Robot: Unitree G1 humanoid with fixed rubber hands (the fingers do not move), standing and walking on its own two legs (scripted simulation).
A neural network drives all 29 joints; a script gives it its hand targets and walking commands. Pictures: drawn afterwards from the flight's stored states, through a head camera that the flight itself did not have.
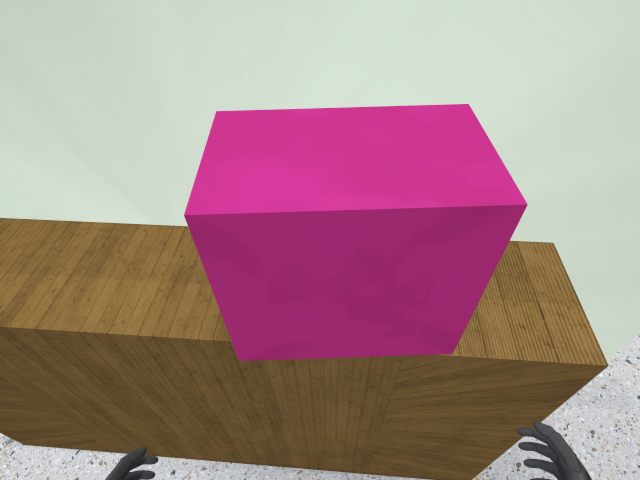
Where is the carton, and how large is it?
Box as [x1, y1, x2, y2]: [184, 104, 527, 360]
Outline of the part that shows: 468,104 216,111 184,216 239,360 452,353 527,204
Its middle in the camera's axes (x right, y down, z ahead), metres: +0.03 +0.00 +0.50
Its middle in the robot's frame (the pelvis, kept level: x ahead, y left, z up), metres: +0.39 -0.01 +0.11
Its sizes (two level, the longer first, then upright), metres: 0.299 0.179 0.279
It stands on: a pedestal, 0.72 m high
